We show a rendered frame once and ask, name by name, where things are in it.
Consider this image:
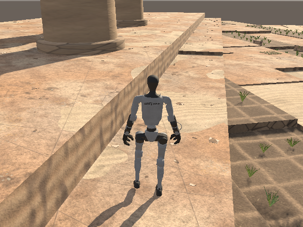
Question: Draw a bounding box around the left robot hand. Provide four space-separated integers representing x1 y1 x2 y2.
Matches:
123 134 134 146

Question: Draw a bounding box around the robot torso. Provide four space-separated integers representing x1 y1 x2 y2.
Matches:
141 95 163 142

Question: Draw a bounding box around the right robot hand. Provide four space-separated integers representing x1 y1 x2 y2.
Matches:
170 133 181 144

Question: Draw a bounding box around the right robot forearm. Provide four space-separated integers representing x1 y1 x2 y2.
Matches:
170 115 180 135

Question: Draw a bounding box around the robot left upper arm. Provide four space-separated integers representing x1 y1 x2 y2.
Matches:
130 95 143 121

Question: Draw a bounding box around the humanoid robot head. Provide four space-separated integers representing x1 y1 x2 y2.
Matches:
144 75 160 98

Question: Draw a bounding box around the robot right upper arm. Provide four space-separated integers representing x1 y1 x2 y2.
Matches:
162 96 175 122

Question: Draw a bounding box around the left robot forearm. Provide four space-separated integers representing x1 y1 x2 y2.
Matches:
124 114 134 135

